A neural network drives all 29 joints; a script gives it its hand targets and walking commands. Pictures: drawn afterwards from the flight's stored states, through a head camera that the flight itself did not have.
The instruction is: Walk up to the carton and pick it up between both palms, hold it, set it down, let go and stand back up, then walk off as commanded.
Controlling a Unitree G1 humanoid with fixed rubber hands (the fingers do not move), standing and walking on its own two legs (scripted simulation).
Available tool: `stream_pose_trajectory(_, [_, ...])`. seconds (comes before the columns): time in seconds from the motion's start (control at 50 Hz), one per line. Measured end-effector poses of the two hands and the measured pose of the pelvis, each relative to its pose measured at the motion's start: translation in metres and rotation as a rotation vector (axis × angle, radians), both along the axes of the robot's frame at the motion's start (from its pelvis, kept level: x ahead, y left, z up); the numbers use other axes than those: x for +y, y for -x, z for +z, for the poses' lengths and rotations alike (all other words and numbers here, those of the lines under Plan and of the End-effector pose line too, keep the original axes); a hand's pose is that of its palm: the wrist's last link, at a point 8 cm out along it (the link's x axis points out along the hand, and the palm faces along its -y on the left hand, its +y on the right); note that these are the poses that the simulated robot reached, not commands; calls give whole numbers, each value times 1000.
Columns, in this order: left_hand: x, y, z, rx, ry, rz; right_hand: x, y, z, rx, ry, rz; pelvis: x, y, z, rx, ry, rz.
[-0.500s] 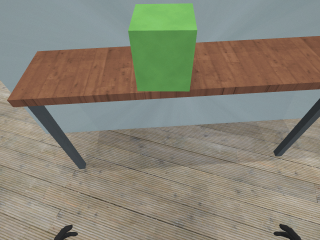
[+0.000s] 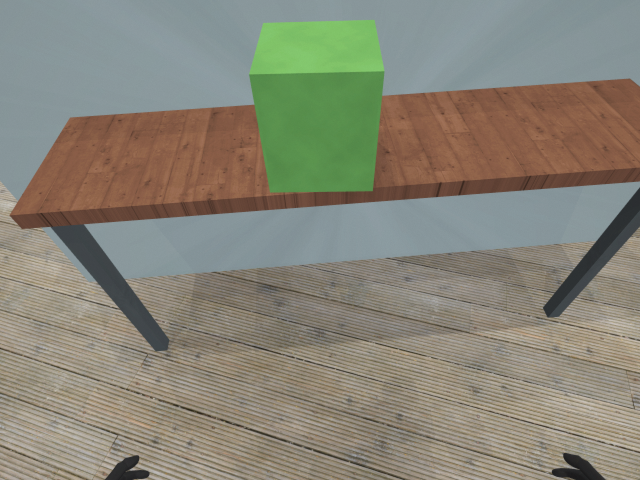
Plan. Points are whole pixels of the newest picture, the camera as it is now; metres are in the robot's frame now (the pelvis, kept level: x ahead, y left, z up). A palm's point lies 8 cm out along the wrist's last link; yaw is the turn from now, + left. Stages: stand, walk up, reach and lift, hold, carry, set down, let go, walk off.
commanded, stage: stand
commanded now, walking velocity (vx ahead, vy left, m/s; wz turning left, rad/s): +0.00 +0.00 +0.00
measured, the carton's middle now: (319, 110) +0.73 +0.03 +0.06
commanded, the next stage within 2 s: none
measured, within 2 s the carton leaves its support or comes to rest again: neither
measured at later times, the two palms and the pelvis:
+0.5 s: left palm out of the picture +0.08 +0.31 -0.11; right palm out of the picture +0.08 -0.31 -0.11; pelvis -0.01 +0.00 +0.00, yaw +0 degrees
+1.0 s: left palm out of the picture +0.08 +0.32 -0.11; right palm out of the picture +0.10 -0.31 -0.11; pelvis +0.00 +0.01 +0.00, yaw +0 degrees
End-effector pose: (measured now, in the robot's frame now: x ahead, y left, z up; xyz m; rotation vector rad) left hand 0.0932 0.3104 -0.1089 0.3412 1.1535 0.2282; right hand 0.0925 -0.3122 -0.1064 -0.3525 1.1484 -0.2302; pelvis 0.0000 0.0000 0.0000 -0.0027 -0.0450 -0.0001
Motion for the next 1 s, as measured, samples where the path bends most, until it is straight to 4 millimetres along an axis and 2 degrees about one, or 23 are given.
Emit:
stream_pose_trajectory(0.14, [1, -1, 1, -19, 4, -8, -6, 9, 2, 15, 14, -2, 1, 3, 0, -5, -1, -2])
stream_pose_trajectory(0.36, [-3, 10, -5, 6, 17, -15, -2, 18, 1, 29, 9, -3, 2, 7, 0, -12, -3, -2])
stream_pose_trajectory(0.52, [1, 13, -3, -1, 8, -15, 4, 14, 1, 7, -1, 6, 2, 10, -1, -13, 2, -2])
stream_pose_trajectory(0.74, [7, 15, -3, 17, 6, -2, -1, 16, 1, 36, 19, 9, 5, 6, 0, 4, -2, 10])
stream_pose_trajectory(1.0, [7, 9, -2, 27, -2, 5, 5, -4, 0, 13, 4, 27, 6, -2, 0, 8, -2, 0])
